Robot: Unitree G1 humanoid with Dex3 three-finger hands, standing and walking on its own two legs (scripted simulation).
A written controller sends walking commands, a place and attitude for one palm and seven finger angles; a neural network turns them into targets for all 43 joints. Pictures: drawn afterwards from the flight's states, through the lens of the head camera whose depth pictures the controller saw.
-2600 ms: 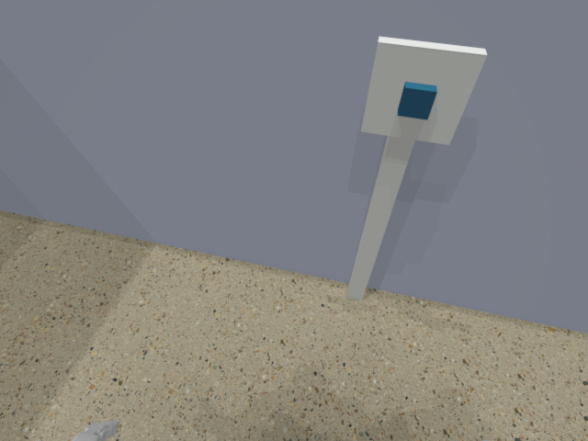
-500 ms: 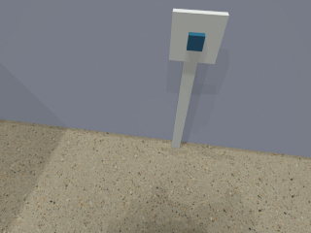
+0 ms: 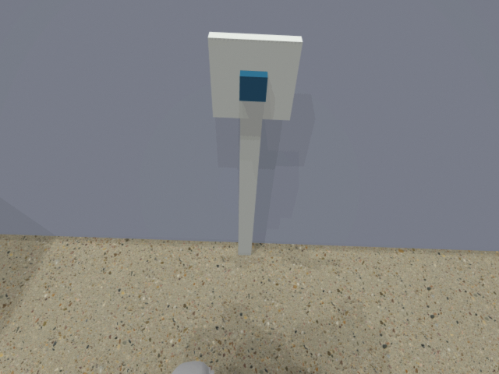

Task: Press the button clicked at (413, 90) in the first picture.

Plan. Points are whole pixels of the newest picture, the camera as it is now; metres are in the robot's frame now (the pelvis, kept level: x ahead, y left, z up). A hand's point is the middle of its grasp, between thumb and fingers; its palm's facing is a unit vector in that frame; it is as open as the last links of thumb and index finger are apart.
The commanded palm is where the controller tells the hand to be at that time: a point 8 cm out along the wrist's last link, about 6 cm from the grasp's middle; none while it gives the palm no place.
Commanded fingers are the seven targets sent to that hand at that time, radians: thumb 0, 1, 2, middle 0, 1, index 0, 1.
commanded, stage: take the last steps up to it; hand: left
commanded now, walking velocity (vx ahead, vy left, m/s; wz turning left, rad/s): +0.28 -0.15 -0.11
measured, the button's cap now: (253, 85) +0.70 +0.05 +0.11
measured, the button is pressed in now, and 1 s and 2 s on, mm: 0 0 0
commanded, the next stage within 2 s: come to a stop and stand still in 0.34 s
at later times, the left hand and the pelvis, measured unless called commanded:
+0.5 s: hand (164, 321) +0.25 +0.19 -0.17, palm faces -0.06 -0.99 -0.16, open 7.4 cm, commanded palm none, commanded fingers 0.00 0.90 0.90 -0.20 -0.30 -0.20 -0.30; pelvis +0.19 +0.00 +0.01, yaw -5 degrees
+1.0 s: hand (205, 276) +0.33 +0.12 -0.14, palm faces -0.01 -0.95 -0.30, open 7.4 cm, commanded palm none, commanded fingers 0.00 0.90 0.90 -0.20 -0.30 -0.20 -0.30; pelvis +0.21 -0.06 +0.00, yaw -3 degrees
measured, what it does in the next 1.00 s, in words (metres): walks ahead: left foot, then right foot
